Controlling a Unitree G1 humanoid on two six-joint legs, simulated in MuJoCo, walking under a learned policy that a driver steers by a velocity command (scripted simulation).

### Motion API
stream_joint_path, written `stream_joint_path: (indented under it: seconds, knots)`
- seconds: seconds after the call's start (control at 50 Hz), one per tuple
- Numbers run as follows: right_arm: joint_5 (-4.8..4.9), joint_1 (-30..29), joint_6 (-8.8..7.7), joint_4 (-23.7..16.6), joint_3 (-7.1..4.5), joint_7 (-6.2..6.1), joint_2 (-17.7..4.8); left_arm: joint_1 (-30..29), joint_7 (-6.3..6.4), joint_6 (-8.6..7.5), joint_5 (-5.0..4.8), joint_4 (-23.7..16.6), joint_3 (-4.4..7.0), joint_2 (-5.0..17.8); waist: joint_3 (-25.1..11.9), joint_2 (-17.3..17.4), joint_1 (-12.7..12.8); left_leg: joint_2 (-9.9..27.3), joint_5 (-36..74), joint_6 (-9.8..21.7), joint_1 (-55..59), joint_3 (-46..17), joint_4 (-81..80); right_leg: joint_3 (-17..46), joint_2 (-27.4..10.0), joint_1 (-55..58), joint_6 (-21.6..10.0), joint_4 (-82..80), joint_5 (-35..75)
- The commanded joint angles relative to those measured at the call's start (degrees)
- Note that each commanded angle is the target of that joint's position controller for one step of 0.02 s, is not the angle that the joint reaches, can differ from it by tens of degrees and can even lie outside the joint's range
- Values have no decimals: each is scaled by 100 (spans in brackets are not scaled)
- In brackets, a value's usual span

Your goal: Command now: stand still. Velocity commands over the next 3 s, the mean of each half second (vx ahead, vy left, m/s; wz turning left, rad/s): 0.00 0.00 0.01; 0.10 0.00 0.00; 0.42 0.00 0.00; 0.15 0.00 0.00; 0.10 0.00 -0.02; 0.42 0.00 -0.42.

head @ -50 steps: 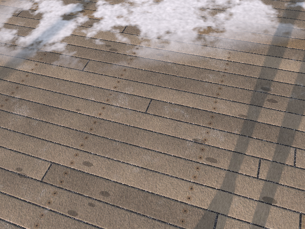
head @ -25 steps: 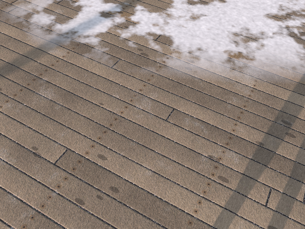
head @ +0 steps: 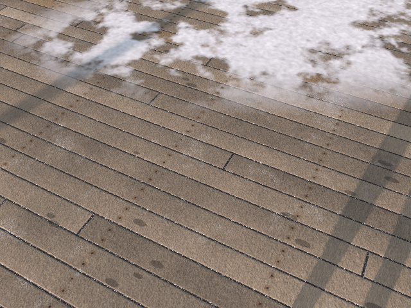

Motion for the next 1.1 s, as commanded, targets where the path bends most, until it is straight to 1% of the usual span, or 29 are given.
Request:
stream_joint_path:
  seconds: [0.02,0.16,0.32,0.5,0.74,0.76,0.78,0.8,0.82,0.84,0.86,0.88,0.9,0.92,0.94,0.96,0.98,1.0,1.02,1.04,1.06,1.08,1.1]
  knots:
    - [2,95,-50,-19,-55,-26,-476,207,23,-46,-1,-14,79,545,157,8,34,633,155,95,-35,-658,-364,613,-616,-342,-195,-487,191]
    - [3,237,-52,250,-8,-50,-359,343,41,-56,-5,235,23,410,184,-27,19,653,209,89,-32,-625,-315,602,-585,-407,-198,-477,233]
    - [4,345,-58,439,23,-72,-200,513,64,-67,-6,427,-13,276,214,-29,19,664,274,80,-46,-589,-260,595,-561,-447,-202,-442,298]
    - [5,441,-63,556,36,-92,-62,668,86,-74,-3,553,-24,156,239,-4,29,670,322,71,-69,-561,-213,591,-546,-453,-211,-401,363]
    - [5,570,-66,627,36,-112,55,806,105,-82,-1,635,-21,41,272,0,36,679,367,62,-89,-538,-166,590,-535,-440,-222,-371,435]
    - [-1,616,-63,642,44,-110,88,861,103,-79,6,653,-24,19,153,-10,42,629,-26,69,-49,-516,-195,587,-495,-402,-233,-437,-14]
    - [-10,612,-51,626,24,-107,51,881,100,-64,14,651,10,90,209,-48,52,526,-549,95,-134,-460,-121,603,-432,-463,-270,-461,-625]
    - [-19,601,-35,581,-10,-99,-5,908,95,-38,19,629,70,216,280,-142,69,372,-1258,162,-306,-355,93,662,-384,-557,-368,-448,-1481]
    - [-50,576,-18,518,-36,-78,-26,935,81,-6,26,590,120,308,435,-274,101,236,-2001,235,-621,-265,336,848,-427,-690,-509,-504,-2367]
    - [-89,462,-15,420,-46,-48,-1,1064,69,17,31,573,157,350,688,-372,185,144,-2382,270,-1094,-209,617,1169,-595,-730,-670,-663,-3032]
    - [-124,313,-41,296,-26,-12,137,1277,67,21,29,604,195,402,847,-593,288,41,-2293,258,-1509,-29,1071,1660,-915,-606,-864,-928,-3470]
    - [-169,195,-94,182,3,26,291,1449,73,11,35,650,252,492,918,-852,341,11,-1816,218,-1786,285,1637,2219,-1357,-438,-1093,-1249,-3684]
    - [-208,54,-162,64,-5,54,259,1460,70,-15,49,646,293,517,1015,-840,360,213,-1465,198,-1922,370,2044,2544,-1688,-487,-1268,-1434,-3485]
    - [-191,-34,-229,-32,-37,83,172,1411,54,-55,75,605,320,534,988,-711,334,324,-1490,196,-2030,328,2260,2604,-1776,-461,-1333,-1499,-3149]
    - [-173,-47,-289,-103,-65,118,116,1339,36,-102,97,564,347,565,921,-620,282,394,-1601,202,-2071,295,2314,2494,-1766,-374,-1329,-1461,-2818]
    - [-145,-1,-342,-157,-80,154,119,1244,23,-142,92,524,369,591,872,-605,201,426,-1645,219,-1939,316,2105,2279,-1691,-397,-1280,-1374,-2589]
    - [-108,97,-388,-180,-89,175,156,1117,13,-174,66,487,381,583,875,-635,93,394,-1531,242,-1528,400,1709,2007,-1549,-621,-1193,-1237,-2342]
    - [-66,384,-426,-107,-98,179,230,906,2,-195,17,423,385,548,835,-579,-107,266,-1155,266,-775,568,1136,1638,-1311,-1026,-1061,-1040,-2138]
    - [-28,911,-447,89,-125,165,282,731,-7,-208,-9,356,390,518,756,-455,-334,45,-836,266,212,713,618,1296,-1039,-1562,-945,-673,-1992]
    - [-33,1484,-467,280,-192,130,158,622,-17,-255,20,270,364,401,624,-142,-535,109,-856,271,1174,445,310,952,-759,-2152,-812,-27,-1757]
    - [-117,2210,-516,385,-309,68,-276,478,-65,-334,45,121,256,36,333,1013,-813,1335,-1986,433,1885,-1334,-667,107,-141,-2738,-574,1785,-1339]
    - [-55,2835,-449,557,-453,72,-844,471,-125,-374,68,-108,247,-38,224,1929,-826,2413,-3154,1008,2053,-3455,-1424,-394,311,-3681,-472,3231,-1912]
    - [-79,2278,-403,431,-383,59,-501,230,-176,-368,228,-144,323,335,706,885,-505,2444,-3339,1119,1432,-3403,-1377,-48,-135,-3856,-532,4089,-1620]
Next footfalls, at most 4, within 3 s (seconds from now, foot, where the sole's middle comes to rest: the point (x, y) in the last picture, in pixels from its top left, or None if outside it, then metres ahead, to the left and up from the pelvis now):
1.50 right None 0.45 -0.04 -0.78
1.94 left None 0.49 0.14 -0.78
2.60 left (166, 294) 0.58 0.16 -0.78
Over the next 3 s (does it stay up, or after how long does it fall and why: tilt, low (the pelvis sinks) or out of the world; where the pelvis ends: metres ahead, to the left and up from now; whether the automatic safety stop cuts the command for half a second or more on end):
stays up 0.68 0.05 -0.02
